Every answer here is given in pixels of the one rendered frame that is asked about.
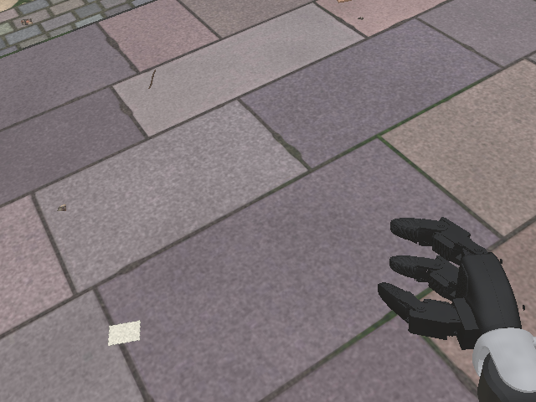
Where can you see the right robot hand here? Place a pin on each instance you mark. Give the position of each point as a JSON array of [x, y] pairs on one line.
[[482, 297]]

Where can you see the right robot forearm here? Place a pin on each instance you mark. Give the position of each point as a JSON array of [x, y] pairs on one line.
[[505, 361]]

